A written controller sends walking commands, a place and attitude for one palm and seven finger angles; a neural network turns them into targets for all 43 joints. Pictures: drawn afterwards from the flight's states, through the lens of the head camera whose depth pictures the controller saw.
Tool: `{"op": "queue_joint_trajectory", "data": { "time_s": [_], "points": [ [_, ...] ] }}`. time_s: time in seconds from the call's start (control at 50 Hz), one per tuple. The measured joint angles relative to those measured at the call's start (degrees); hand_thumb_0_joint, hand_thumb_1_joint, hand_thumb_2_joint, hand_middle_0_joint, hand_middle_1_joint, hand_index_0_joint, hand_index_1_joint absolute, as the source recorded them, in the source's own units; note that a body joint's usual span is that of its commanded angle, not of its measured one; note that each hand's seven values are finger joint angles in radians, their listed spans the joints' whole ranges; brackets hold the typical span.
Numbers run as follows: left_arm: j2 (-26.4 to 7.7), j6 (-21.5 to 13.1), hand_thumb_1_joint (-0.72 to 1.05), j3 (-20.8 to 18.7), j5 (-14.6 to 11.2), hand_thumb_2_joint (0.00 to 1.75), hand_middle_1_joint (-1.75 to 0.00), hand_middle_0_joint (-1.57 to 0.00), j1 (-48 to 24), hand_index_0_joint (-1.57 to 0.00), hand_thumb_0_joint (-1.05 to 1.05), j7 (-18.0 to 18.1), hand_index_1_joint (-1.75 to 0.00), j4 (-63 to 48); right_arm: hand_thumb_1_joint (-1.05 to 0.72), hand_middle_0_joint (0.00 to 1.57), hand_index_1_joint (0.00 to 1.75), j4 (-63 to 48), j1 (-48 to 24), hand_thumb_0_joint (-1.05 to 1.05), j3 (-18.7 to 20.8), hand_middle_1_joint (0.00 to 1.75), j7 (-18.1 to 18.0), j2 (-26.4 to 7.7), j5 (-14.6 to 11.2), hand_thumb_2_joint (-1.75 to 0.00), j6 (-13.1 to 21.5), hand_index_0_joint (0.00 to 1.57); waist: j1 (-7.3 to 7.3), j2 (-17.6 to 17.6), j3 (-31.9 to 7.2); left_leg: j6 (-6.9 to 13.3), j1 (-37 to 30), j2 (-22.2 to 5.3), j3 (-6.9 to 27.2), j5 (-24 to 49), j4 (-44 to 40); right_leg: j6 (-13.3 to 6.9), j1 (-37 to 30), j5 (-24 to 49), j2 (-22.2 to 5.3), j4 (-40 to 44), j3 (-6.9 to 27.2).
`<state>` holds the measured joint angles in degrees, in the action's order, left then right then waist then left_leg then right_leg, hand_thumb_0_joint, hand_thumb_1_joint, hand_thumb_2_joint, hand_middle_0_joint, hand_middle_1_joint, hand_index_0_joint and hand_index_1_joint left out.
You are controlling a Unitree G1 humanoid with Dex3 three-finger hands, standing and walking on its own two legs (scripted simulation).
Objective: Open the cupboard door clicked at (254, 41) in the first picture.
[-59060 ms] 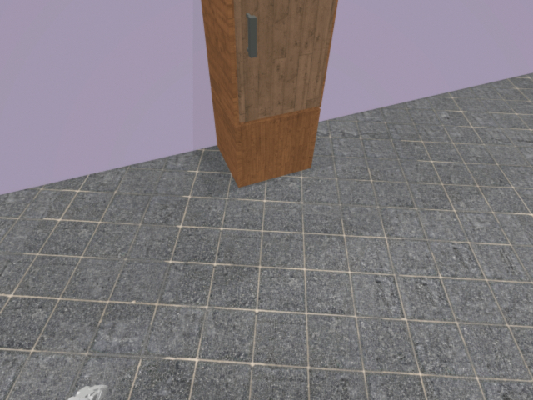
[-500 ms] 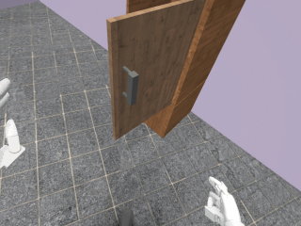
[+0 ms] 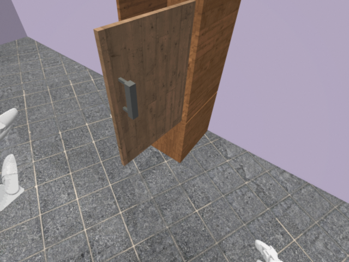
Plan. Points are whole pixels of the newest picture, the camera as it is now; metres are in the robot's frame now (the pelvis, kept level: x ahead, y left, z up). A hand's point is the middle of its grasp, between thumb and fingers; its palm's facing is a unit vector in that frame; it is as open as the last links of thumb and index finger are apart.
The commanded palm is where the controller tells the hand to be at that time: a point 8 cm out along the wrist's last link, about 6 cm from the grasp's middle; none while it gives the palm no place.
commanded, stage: stop stepping back and stand still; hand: left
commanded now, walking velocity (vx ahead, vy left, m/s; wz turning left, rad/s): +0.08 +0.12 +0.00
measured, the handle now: (127, 98) +0.59 +0.17 +0.04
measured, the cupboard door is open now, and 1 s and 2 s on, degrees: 84 84 84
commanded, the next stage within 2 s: let the arm hang, fingers relaxed in 0.16 s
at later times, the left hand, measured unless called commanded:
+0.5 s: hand out of the picture +0.10 +0.20 -0.14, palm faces +0.03 -0.97 -0.24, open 7.4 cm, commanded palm none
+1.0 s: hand out of the picture -0.03 +0.26 -0.16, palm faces +0.08 -0.96 -0.28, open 7.4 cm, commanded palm none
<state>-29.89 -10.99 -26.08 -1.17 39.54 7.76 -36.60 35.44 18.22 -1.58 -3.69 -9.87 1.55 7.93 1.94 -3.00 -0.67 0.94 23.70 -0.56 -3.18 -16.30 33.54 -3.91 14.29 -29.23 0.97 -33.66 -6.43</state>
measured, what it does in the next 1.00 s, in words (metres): steps on the spot: left foot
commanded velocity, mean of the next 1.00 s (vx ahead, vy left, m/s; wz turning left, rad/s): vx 0.01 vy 0.02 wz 0.00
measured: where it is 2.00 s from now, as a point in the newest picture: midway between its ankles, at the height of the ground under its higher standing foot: outside the picture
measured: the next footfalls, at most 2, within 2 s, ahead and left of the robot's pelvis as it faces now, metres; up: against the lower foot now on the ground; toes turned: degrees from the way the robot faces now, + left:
left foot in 0.28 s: +0.04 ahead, +0.17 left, +0.00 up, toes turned +5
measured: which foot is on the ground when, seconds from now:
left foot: up 0.00-0.26, down 0.28-1.00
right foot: down 0.00-1.00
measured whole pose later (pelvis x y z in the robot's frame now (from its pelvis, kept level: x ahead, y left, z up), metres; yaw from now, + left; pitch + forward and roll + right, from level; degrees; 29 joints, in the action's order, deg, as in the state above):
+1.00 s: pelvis -0.02 +0.04 +0.01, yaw +3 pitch -2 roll +0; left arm -13.4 0.6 -1.2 0.4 14.2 0.8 65.7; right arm 64.2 13.2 0.0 -0.8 -11.6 1.4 -0.8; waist -0.5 1.4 3.2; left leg 0.0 11.0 -0.9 -2.3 -10.3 22.8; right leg 0.4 10.0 -11.7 -3.1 -23.4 -6.0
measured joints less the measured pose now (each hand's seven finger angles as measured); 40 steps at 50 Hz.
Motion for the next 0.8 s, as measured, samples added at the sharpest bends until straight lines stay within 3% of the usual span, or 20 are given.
{"op": "queue_joint_trajectory", "data": {
  "time_s": [0.04, 0.1, 0.16, 0.24, 0.26, 0.28, 0.3, 0.34, 0.4, 0.48, 0.54, 0.6, 0.68, 0.8],
  "points": [
    [0.1, -0.5, 0.88, -0.7, -0.2, 0.9, -0.3, -0.21, -1.8, -0.21, 0.01, -0.3, -0.3, 1.5, -0.9, 0.21, 0.3, 2.1, -1.9, 0.02, 0.6, 0.3, -0.4, -1.1, -0.1, -0.9, -1.1, 0.2, -2.34, 0.5, 0.5, -1.1, 5.7, 0.3, 1.9, -3.5, 15.0, -1.3, 1.6, 11.3, -0.3, 0.9, 0.2],
    [2.6, -1.4, 0.88, -1.0, -0.2, 0.9, -0.3, -0.22, -7.5, -0.21, 0.01, -0.2, -0.31, 8.1, -0.9, 0.21, 0.3, 5.8, -3.7, 0.02, 1.2, 0.3, -0.5, -2.0, -0.1, -0.9, -1.9, 0.2, -3.56, 0.7, -0.4, -2.1, 8.5, -0.8, 2.3, -1.0, 25.2, -0.9, 1.1, 13.6, -0.9, 2.7, 0.4],
    [6.1, -0.6, 0.88, -0.6, -0.3, 0.9, -0.3, -0.21, -10.9, -0.21, 0.01, 0.7, -0.31, 14.0, -0.9, 0.21, 0.3, 5.4, -3.4, 0.02, 1.5, 0.3, -1.0, -2.9, -0.5, -0.9, -1.1, 0.2, -2.87, 0.6, -2.2, -1.7, 5.5, -2.2, 1.1, 0.5, 20.7, -0.3, -0.1, 14.1, -2.1, 5.8, 0.4],
    [10.0, 0.9, 0.89, 3.3, 0.0, 0.9, -0.3, -0.21, -11.1, -0.2, 0.01, 1.4, -0.3, 14.4, -0.9, 0.2, 0.3, 3.5, -3.8, 0.02, 2.0, 0.3, -1.7, -4.7, -0.6, -0.9, 0.8, 0.2, -2.13, 1.6, -1.6, -0.3, -3.1, -2.7, 0.0, -0.1, 5.4, 0.4, -0.8, 13.8, -3.0, 6.1, -0.1],
    [10.4, 1.1, 0.89, 4.4, 0.0, 0.9, -0.3, -0.21, -10.5, -0.2, 0.01, 1.3, -0.3, 13.2, -0.9, 0.2, 0.3, 3.0, -4.0, 0.02, 2.2, 0.3, -1.7, -5.0, -0.6, -0.9, 1.0, 0.2, -2.02, 1.9, -1.2, 0.0, -5.5, -2.7, 0.0, 1.1, 1.4, 0.6, -0.8, 13.3, -2.9, 5.4, -0.3],
    [10.3, 0.2, 0.89, 6.3, 1.1, 0.9, -0.3, -0.21, -11.3, -0.2, 0.01, 0.3, -0.3, 15.0, -0.9, 0.2, 0.3, 3.4, -4.3, 0.02, 2.8, 0.3, -0.5, -5.9, -0.5, -0.9, 1.9, 0.2, -1.99, 2.8, -1.3, 0.3, -6.4, -2.8, 0.4, 6.9, -0.5, 1.0, 0.4, 12.6, -2.9, 3.5, -1.0],
    [9.9, 0.7, 0.89, 9.2, 1.9, 0.9, -0.3, -0.2, -13.5, -0.2, 0.01, -1.3, -0.3, 19.2, -0.9, 0.2, 0.3, 4.0, -4.8, 0.02, 3.4, 0.3, 0.9, -7.0, -0.5, -0.9, 1.5, 0.2, -2.05, 3.9, -1.4, -0.4, -6.4, -2.8, 1.1, 7.0, -1.0, 1.5, 1.9, 11.7, -3.1, 0.7, -1.6],
    [10.2, 5.1, 0.89, 15.0, 2.5, 0.9, -0.3, -0.2, -18.3, -0.2, 0.0, -4.1, -0.3, 31.0, -0.91, 0.2, 0.3, 5.6, -6.7, 0.01, 3.5, 0.3, 2.6, -8.6, -0.6, -0.9, -1.6, 0.2, -2.13, 5.3, -1.5, -2.6, -5.9, -2.2, 1.6, 1.4, 0.0, 2.3, 3.8, 9.2, -3.8, -3.5, -1.0],
    [13.6, 11.2, 0.9, 21.5, 3.0, 0.9, -0.3, -0.2, -23.2, -0.2, 0.0, -6.4, -0.3, 51.1, -0.91, 0.2, 0.3, 8.1, -9.6, 0.01, 2.7, 0.3, 3.5, -8.5, -0.2, -0.9, -5.6, 0.2, -2.01, 6.6, -1.1, -3.9, -4.7, -2.0, 1.8, -1.6, 2.4, 2.1, 4.6, 7.8, -4.0, -5.2, -0.3],
    [17.5, 13.7, 0.9, 26.8, 3.1, 0.9, -0.3, -0.2, -23.6, -0.2, 0.01, -7.9, -0.3, 70.3, -0.91, 0.2, 0.3, 9.9, -9.6, 0.01, 1.6, 0.3, 3.8, -5.4, 0.1, -0.9, -7.9, 0.2, -1.43, 4.5, 1.8, -1.9, -5.4, -1.4, 2.7, -2.3, 4.6, 1.9, 2.6, 7.9, -4.1, -5.1, -0.7],
    [19.5, 14.4, 0.91, 27.4, 2.2, 0.9, -0.3, -0.2, -22.3, -0.2, 0.01, -7.6, -0.3, 80.0, -0.91, 0.2, 0.3, 12.9, -8.3, 0.01, 0.9, 0.3, 3.8, -3.0, 0.3, -0.9, -8.8, 0.2, -1.6, 2.1, 3.5, -2.8, -7.5, -1.5, 3.2, -1.1, 2.0, 2.2, 0.8, 8.3, -3.8, -4.0, -1.3],
    [18.3, 14.4, 0.97, 25.7, 1.8, 0.9, -0.3, -0.21, -22.3, -0.2, -0.01, -6.9, -0.3, 86.4, -0.91, 0.2, 0.3, 16.6, -6.8, 0.01, 0.0, 0.3, 3.8, -1.3, 0.5, -0.9, -9.6, 0.2, -3.0, 1.1, 4.5, -3.2, -8.2, -1.9, 3.9, 0.1, -0.4, 2.7, -1.0, 10.8, -3.1, 0.4, -2.1],
    [17.3, 13.6, 0.96, 25.3, 1.6, 0.9, -0.3, -0.21, -21.4, -0.2, -0.01, -7.2, -0.3, 92.8, -0.91, 0.2, 0.3, 20.7, -6.0, 0.01, 0.3, 0.3, 3.2, -0.7, 0.2, -0.9, -10.0, 0.2, -3.82, 2.2, 5.5, -2.6, -9.0, -2.0, 3.7, 2.4, -3.9, 2.8, -2.5, 14.2, -2.6, 5.6, -2.1],
    [16.8, 12.8, 0.93, 25.1, 1.6, 0.9, -0.3, -0.2, -20.7, -0.2, 0.0, -7.1, -0.3, 99.6, -0.92, 0.2, 0.3, 24.9, -5.2, 0.01, 1.2, 0.3, 2.8, -1.4, -0.2, -0.9, -9.4, 0.2, -3.43, 3.9, 5.1, -1.7, -10.8, -1.2, 2.4, 4.5, -7.7, 3.6, -3.8, 16.6, -3.2, 9.2, -1.0]
  ]
}}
